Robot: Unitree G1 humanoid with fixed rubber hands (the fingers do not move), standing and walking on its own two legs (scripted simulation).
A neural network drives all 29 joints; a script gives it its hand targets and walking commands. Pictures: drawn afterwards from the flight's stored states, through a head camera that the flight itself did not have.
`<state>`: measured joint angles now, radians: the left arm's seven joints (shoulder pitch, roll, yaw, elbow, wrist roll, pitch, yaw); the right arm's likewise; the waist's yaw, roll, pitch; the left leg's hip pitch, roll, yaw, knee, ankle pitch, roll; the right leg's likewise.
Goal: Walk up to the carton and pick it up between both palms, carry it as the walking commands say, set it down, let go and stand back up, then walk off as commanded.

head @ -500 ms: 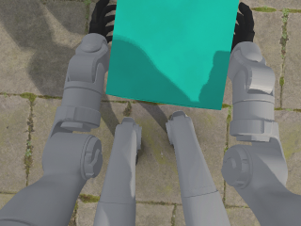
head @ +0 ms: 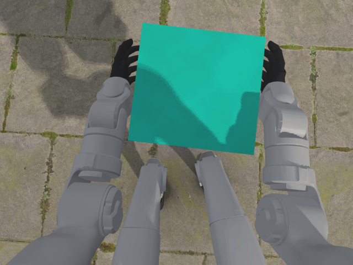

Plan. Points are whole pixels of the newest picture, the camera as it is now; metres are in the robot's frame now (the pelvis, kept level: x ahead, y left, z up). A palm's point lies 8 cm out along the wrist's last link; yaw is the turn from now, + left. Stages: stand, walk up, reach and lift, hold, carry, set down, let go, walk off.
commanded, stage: reach and lift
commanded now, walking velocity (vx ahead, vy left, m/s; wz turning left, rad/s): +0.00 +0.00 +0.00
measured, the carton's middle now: (191, 102) +0.42 -0.05 -0.11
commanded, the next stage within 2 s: none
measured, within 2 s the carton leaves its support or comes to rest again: neither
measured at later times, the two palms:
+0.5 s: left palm (111, 74) +0.45 +0.09 +0.02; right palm (295, 82) +0.40 -0.21 +0.03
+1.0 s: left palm (73, 36) +0.45 +0.10 +0.13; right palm (341, 42) +0.40 -0.20 +0.14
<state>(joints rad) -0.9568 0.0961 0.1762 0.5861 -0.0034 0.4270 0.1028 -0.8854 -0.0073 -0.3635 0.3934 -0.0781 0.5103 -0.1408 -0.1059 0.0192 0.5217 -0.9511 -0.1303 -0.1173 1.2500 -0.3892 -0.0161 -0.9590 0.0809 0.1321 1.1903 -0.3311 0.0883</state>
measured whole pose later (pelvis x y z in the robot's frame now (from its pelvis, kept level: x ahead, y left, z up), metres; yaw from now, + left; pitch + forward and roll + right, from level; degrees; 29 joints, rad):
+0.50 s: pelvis +0.01 +0.00 +0.06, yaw +0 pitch +0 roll +0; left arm -0.82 0.05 0.18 0.61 0.03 0.41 0.08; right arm -0.74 0.04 -0.35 0.41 -0.11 0.50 -0.13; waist -0.12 0.00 0.47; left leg -0.63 -0.12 -0.12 0.92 -0.28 0.00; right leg -0.65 0.06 0.16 0.88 -0.23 0.08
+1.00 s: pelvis +0.11 -0.02 +0.11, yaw +1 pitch +0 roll -1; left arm -0.49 -0.03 0.19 0.69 0.17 0.53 -0.01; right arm -0.38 0.15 -0.35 0.45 -0.21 0.61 -0.11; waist -0.11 -0.01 -0.04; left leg -0.31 -0.07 -0.17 0.62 -0.30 0.00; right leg -0.32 0.05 0.11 0.57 -0.24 0.03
